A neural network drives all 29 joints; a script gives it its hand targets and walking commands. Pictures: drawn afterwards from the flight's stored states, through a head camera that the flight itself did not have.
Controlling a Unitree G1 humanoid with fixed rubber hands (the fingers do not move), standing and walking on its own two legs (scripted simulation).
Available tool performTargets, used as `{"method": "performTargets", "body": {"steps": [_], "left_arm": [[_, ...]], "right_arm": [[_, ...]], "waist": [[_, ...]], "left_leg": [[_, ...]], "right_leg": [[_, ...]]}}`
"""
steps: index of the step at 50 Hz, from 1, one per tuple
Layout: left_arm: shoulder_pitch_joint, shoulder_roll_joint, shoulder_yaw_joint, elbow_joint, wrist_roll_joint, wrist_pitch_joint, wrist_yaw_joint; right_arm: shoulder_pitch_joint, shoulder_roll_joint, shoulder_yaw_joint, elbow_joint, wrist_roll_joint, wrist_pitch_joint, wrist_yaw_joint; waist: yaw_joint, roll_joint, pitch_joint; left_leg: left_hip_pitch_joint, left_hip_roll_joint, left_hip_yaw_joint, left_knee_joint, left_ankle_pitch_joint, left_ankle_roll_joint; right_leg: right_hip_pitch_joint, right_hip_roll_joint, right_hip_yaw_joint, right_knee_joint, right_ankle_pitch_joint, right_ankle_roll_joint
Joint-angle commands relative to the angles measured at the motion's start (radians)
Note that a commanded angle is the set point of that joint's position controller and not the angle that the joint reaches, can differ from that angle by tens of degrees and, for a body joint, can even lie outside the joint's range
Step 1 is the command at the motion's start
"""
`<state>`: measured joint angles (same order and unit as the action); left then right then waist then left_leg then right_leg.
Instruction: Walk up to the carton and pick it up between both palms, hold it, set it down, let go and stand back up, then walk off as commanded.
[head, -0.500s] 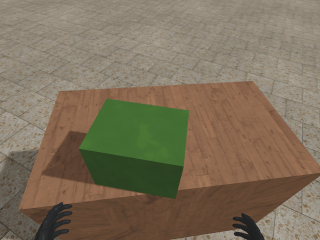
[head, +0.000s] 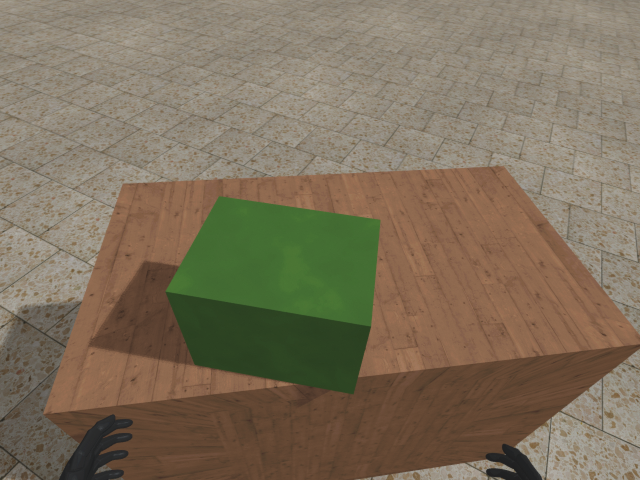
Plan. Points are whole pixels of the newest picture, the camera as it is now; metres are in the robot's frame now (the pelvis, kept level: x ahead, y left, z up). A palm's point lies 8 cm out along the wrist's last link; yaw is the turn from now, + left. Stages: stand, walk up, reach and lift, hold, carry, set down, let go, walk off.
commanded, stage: stand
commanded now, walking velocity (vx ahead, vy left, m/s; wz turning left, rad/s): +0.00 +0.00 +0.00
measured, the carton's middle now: (285, 294) +0.40 +0.03 -0.01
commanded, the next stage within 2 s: walk off in 0.10 s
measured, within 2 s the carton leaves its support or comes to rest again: neither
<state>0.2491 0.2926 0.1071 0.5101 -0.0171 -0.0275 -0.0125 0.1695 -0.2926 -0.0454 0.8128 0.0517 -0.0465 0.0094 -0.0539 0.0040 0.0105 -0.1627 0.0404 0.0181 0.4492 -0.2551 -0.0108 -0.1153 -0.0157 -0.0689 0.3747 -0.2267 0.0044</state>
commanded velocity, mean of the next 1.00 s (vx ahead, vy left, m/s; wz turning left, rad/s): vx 0.00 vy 0.00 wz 0.00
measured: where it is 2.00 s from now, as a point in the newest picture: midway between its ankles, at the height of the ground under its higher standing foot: outside the picture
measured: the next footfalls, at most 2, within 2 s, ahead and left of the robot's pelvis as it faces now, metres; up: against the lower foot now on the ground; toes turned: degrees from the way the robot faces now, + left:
left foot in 1.10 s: -0.19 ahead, +0.09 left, +0.00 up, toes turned -5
right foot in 1.42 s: -0.26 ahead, -0.12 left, +0.00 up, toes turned +4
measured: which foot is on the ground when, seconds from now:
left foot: down 0.00-0.56, up 0.58-1.00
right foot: down 0.00-1.00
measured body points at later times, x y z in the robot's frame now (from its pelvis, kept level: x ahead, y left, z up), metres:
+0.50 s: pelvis -0.04 -0.02 -0.02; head -0.02 -0.03 +0.43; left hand +0.11 +0.28 -0.09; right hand +0.09 -0.32 -0.11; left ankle -0.01 +0.12 -0.74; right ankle -0.06 -0.12 -0.72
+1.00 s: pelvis -0.18 -0.04 -0.03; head -0.16 -0.07 +0.42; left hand -0.01 +0.27 -0.07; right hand -0.08 -0.35 -0.14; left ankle -0.22 +0.09 -0.70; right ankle -0.07 -0.12 -0.74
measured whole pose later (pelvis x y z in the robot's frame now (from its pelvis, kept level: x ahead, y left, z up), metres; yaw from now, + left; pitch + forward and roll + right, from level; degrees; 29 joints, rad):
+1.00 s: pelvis -0.18 -0.04 -0.03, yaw +0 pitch -7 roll +3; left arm 0.17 0.36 0.11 0.60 -0.01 0.04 0.02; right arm 0.24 -0.39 -0.10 0.65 0.05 0.08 0.02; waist -0.06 0.03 0.18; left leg -0.24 -0.11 -0.06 0.98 -0.48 -0.01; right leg -0.37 -0.03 -0.06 0.69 -0.20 -0.08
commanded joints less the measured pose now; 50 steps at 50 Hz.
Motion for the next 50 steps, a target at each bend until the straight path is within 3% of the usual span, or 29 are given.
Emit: {"method": "performTargets", "body": {"steps": [1, 2, 3, 5, 6, 7, 10, 11, 14, 15, 17, 19, 20, 21, 23, 26, 27, 28, 29, 30, 32, 33, 34, 36, 38, 40, 42, 45, 50], "left_arm": [[-0.053, 0.209, 0.020, 0.015, 0.055, -0.018, 0.015], [-0.055, 0.221, 0.030, 0.014, 0.060, -0.017, 0.011], [-0.056, 0.216, 0.022, 0.020, 0.057, -0.016, 0.018], [-0.007, 0.200, 0.022, 0.039, 0.060, -0.015, 0.012], [-0.035, 0.229, 0.017, 0.037, 0.059, -0.015, 0.019], [-0.029, 0.202, 0.025, 0.038, 0.054, -0.020, 0.010], [-0.052, 0.213, 0.021, 0.042, 0.056, -0.018, 0.009], [-0.041, 0.226, 0.025, 0.030, 0.054, -0.021, 0.016], [-0.068, 0.225, 0.019, 0.043, 0.051, -0.007, 0.013], [0.015, 0.277, 0.020, 0.130, 0.033, 0.018, 0.012], [0.029, 0.269, 0.025, 0.115, 0.035, 0.023, 0.019], [0.034, 0.269, 0.028, 0.105, 0.037, 0.030, 0.018], [0.023, 0.253, 0.030, 0.112, 0.037, 0.041, 0.021], [0.026, 0.248, 0.031, 0.097, 0.033, 0.050, 0.021], [0.057, 0.249, 0.036, 0.112, 0.030, 0.070, 0.021], [0.114, 0.236, 0.039, 0.120, 0.040, 0.061, 0.015], [0.145, 0.238, 0.039, 0.128, 0.048, 0.046, 0.020], [0.154, 0.308, 0.055, 0.114, 0.063, 0.031, 0.024], [0.122, 0.408, 0.079, 0.093, 0.087, 0.026, 0.023], [0.049, 0.436, 0.079, 0.073, 0.077, 0.031, 0.031], [-0.055, 0.365, 0.055, 0.042, 0.066, 0.029, 0.053], [-0.066, 0.337, 0.048, 0.040, 0.065, 0.030, 0.053], [-0.047, 0.310, 0.045, 0.042, 0.061, 0.032, 0.055], [-0.040, 0.318, 0.051, 0.034, 0.067, 0.029, 0.050], [-0.044, 0.322, 0.050, 0.038, 0.060, 0.033, 0.056], [-0.044, 0.331, 0.055, 0.030, 0.059, 0.037, 0.054], [-0.059, 0.331, 0.054, 0.026, 0.062, 0.041, 0.052], [-0.093, 0.354, 0.064, 0.012, 0.068, 0.052, 0.050], [-0.126, 0.363, 0.079, 0.008, 0.068, 0.066, 0.043]], "right_arm": [[-0.049, -0.233, -0.027, -0.050, -0.105, -0.002, -0.005], [-0.059, -0.234, -0.032, -0.042, -0.101, 0.002, 0.000], [-0.035, -0.257, -0.035, -0.038, -0.103, 0.003, -0.009], [-0.057, -0.270, -0.042, -0.037, -0.100, 0.004, -0.005], [-0.035, -0.246, -0.035, -0.041, -0.092, 0.006, -0.001], [-0.037, -0.260, -0.035, -0.030, -0.103, 0.003, -0.004], [-0.038, -0.243, -0.031, -0.032, -0.100, -0.002, -0.002], [-0.045, -0.233, -0.027, -0.034, -0.099, -0.002, 0.001], [-0.054, -0.256, -0.035, -0.026, -0.103, -0.004, -0.001], [0.007, -0.299, -0.049, -0.102, -0.073, 0.029, -0.005], [0.049, -0.302, -0.057, -0.128, -0.073, 0.037, -0.011], [0.061, -0.310, -0.070, -0.168, -0.082, 0.047, -0.010], [0.048, -0.328, -0.075, -0.168, -0.078, 0.054, -0.013], [0.029, -0.343, -0.078, -0.187, -0.084, 0.057, -0.018], [-0.020, -0.366, -0.080, -0.225, -0.081, 0.058, -0.026], [-0.033, -0.347, -0.084, -0.249, -0.094, 0.069, -0.033], [-0.054, -0.335, -0.080, -0.258, -0.091, 0.073, -0.029], [-0.003, -0.290, -0.075, -0.255, -0.088, 0.076, -0.022], [0.019, -0.245, -0.064, -0.272, -0.072, 0.092, -0.025], [0.005, -0.285, -0.084, -0.251, -0.085, 0.110, -0.038], [0.029, -0.285, -0.095, -0.250, -0.085, 0.114, -0.041], [0.017, -0.291, -0.090, -0.239, -0.086, 0.111, -0.033], [0.018, -0.295, -0.090, -0.231, -0.085, 0.113, -0.027], [0.028, -0.303, -0.090, -0.226, -0.088, 0.119, -0.021], [0.018, -0.315, -0.094, -0.221, -0.091, 0.124, -0.021], [0.026, -0.314, -0.094, -0.228, -0.091, 0.125, -0.020], [0.033, -0.307, -0.088, -0.222, -0.088, 0.127, -0.012], [0.111, -0.309, -0.087, -0.206, -0.089, 0.130, 0.004], [0.217, -0.300, -0.091, -0.175, -0.081, 0.118, 0.021]], "waist": [[0.044, 0.071, -0.049], [0.057, 0.040, -0.065], [0.044, 0.090, -0.052], [0.056, 0.099, -0.060], [0.035, 0.060, -0.030], [0.056, 0.051, -0.062], [0.038, 0.098, -0.051], [0.051, 0.059, -0.050], [0.054, 0.105, -0.047], [0.059, 0.066, 0.073], [0.052, 0.103, -0.023], [0.041, 0.138, -0.062], [0.038, 0.181, -0.049], [0.047, 0.240, 0.018], [0.056, 0.253, 0.066], [0.095, 0.197, 0.042], [0.131, 0.138, 0.023], [0.109, -0.054, -0.009], [0.098, -0.239, -0.010], [0.091, -0.141, -0.002], [0.050, -0.034, 0.058], [0.058, -0.070, 0.078], [0.061, -0.054, 0.065], [0.074, -0.101, 0.057], [0.076, -0.037, 0.100], [0.087, -0.069, 0.119], [0.088, -0.096, 0.163], [0.075, -0.137, 0.134], [0.039, -0.190, 0.121]], "left_leg": [[-0.056, 0.063, -0.086, -0.067, 0.217, 0.037], [-0.041, 0.061, -0.084, -0.062, 0.235, 0.042], [-0.054, 0.065, -0.095, -0.066, 0.220, 0.045], [-0.041, 0.066, -0.098, -0.073, 0.203, 0.055], [-0.053, 0.066, -0.102, -0.072, 0.215, 0.044], [-0.053, 0.068, -0.095, -0.072, 0.259, 0.047], [-0.048, 0.061, -0.085, -0.061, 0.280, 0.041], [-0.044, 0.066, -0.102, -0.064, 0.273, 0.041], [-0.070, 0.075, -0.092, -0.070, 0.232, 0.052], [-0.100, 0.052, -0.076, 0.039, 0.521, 0.074], [-0.002, 0.068, -0.071, 0.093, 0.647, 0.099], [0.029, 0.115, -0.123, 0.083, 0.625, 0.144], [-0.035, 0.173, -0.176, 0.031, 0.601, 0.200], [-0.106, 0.241, -0.238, -0.018, 0.556, 0.265], [-0.246, 0.298, -0.269, -0.039, 0.502, 0.321], [-0.159, 0.207, -0.204, 0.082, 0.529, 0.225], [-0.131, 0.155, -0.173, 0.174, 0.490, 0.166], [-0.182, 0.024, -0.122, 0.371, 0.324, 0.096], [-0.347, -0.156, -0.059, 0.577, -0.351, 0.043], [-0.295, -0.185, -0.190, 0.782, -0.386, 0.041], [-0.295, -0.161, -0.225, 0.892, -0.258, 0.038], [-0.328, -0.147, -0.209, 0.880, -0.235, 0.026], [-0.364, -0.171, -0.186, 0.879, -0.223, 0.020], [-0.360, -0.175, -0.170, 0.935, -0.215, 0.005], [-0.383, -0.173, -0.169, 0.923, -0.219, -0.019], [-0.364, -0.146, -0.167, 0.881, -0.226, -0.021], [-0.339, -0.142, -0.147, 0.810, -0.242, -0.011], [-0.226, -0.129, -0.096, 0.680, -0.266, 0.005], [-0.097, -0.099, -0.052, 0.394, -0.310, 0.047]], "right_leg": [[0.016, -0.096, 0.080, 0.034, 0.181, -0.042], [0.020, -0.090, 0.082, 0.031, 0.167, -0.045], [0.017, -0.098, 0.082, 0.029, 0.161, -0.043], [0.011, -0.084, 0.087, 0.026, 0.146, -0.049], [0.009, -0.096, 0.075, 0.022, 0.163, -0.052], [0.044, -0.090, 0.076, 0.045, 0.167, -0.047], [0.038, -0.096, 0.082, 0.041, 0.225, -0.047], [0.024, -0.095, 0.078, 0.049, 0.197, -0.053], [0.045, -0.102, 0.082, 0.032, 0.193, -0.045], [-0.151, -0.097, 0.080, 0.154, 0.367, -0.099], [-0.178, -0.093, 0.069, 0.224, 0.374, -0.101], [-0.205, -0.049, 0.042, 0.315, 0.261, -0.081], [-0.207, 0.007, 0.006, 0.427, 0.068, -0.058], [-0.271, 0.061, 0.005, 0.565, -0.270, -0.050], [-0.252, 0.060, 0.088, 0.742, -0.369, -0.059], [-0.168, 0.008, 0.061, 0.345, -0.227, -0.055], [-0.154, -0.022, 0.053, 0.120, -0.068, -0.061], [-0.096, -0.141, 0.237, -0.008, 0.181, -0.079], [-0.113, -0.380, 0.508, -0.016, 0.442, -0.192], [-0.234, -0.412, 0.563, -0.047, 0.380, -0.214], [-0.241, -0.312, 0.406, 0.010, 0.335, -0.174], [-0.198, -0.289, 0.356, 0.036, 0.381, -0.196], [-0.134, -0.285, 0.369, 0.048, 0.417, -0.164], [-0.139, -0.288, 0.386, 0.028, 0.296, -0.206], [-0.146, -0.312, 0.418, -0.003, 0.154, -0.206], [-0.159, -0.306, 0.400, -0.017, 0.051, -0.233], [-0.193, -0.298, 0.392, -0.027, 0.017, -0.232], [-0.285, -0.293, 0.373, -0.096, -0.238, -0.208], [-0.367, -0.276, 0.348, -0.114, -0.358, -0.185]]}}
